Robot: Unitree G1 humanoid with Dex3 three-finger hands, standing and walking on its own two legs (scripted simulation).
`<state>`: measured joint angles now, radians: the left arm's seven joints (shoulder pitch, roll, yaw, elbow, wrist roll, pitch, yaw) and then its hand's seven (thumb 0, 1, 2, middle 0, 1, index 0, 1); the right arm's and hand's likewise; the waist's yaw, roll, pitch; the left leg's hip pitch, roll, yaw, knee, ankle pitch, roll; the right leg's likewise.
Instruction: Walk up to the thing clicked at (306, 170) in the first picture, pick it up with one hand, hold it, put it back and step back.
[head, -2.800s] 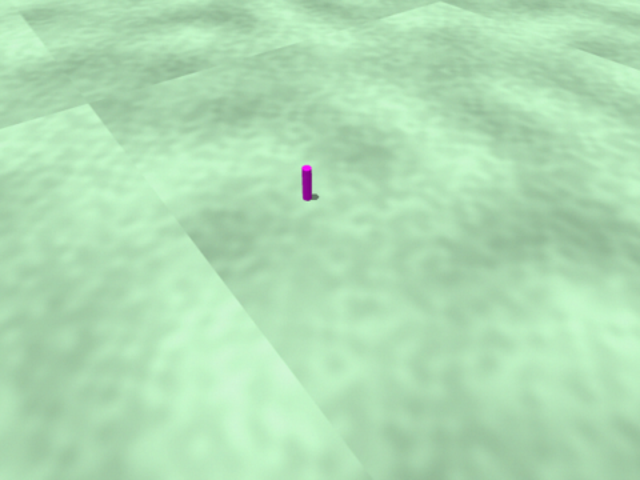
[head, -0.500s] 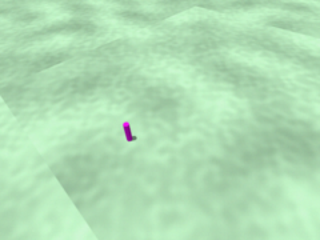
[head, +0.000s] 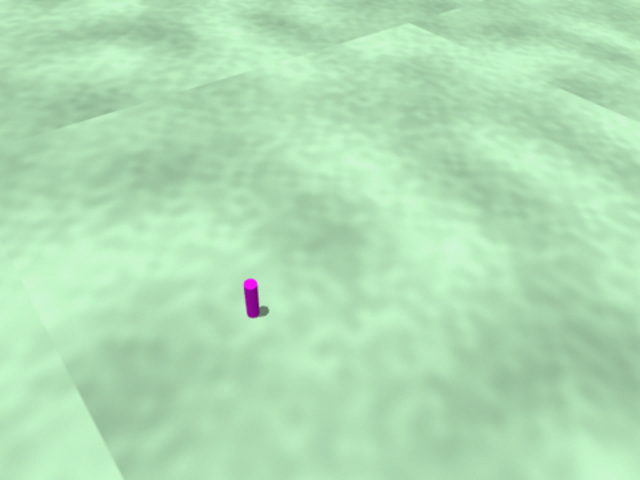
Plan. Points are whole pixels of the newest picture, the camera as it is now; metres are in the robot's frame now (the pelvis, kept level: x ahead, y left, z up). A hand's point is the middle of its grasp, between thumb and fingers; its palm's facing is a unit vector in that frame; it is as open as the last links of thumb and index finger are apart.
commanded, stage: walk up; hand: left
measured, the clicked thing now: (251, 299) +0.81 +0.20 -0.67
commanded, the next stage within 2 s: none
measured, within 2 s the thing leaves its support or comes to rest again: neither
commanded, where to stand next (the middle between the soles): +0.46 +0.00 m, yaw -1 degrees
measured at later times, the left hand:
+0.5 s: hand (157, 396) +0.27 +0.23 -0.11, palm faces -0.04 -0.91 -0.40, open 7.4 cm
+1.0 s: hand (153, 325) +0.40 +0.28 -0.14, palm faces -0.10 -0.93 -0.34, open 7.4 cm
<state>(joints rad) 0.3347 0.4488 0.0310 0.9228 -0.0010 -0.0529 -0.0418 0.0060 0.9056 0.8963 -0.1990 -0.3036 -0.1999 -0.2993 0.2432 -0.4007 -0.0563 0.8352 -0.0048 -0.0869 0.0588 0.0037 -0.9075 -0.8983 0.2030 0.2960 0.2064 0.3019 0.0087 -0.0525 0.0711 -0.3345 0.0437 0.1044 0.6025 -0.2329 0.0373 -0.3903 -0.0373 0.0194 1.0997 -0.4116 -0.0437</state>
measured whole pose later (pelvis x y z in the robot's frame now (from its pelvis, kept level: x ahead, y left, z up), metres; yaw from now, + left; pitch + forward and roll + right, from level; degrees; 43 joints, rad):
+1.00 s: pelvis +0.34 +0.01 +0.01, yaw -1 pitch -3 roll +0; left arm 0.29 0.43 0.04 0.91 0.01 -0.04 -0.06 0.00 0.91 0.90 -0.20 -0.30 -0.20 -0.30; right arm 0.34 -0.41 -0.04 0.85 -0.01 -0.07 0.04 0.00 -0.90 -0.90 0.21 0.30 0.21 0.30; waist -0.03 -0.04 0.08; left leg -0.21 0.03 0.11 0.52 -0.26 0.03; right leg -0.50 -0.09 -0.01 0.84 -0.30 -0.01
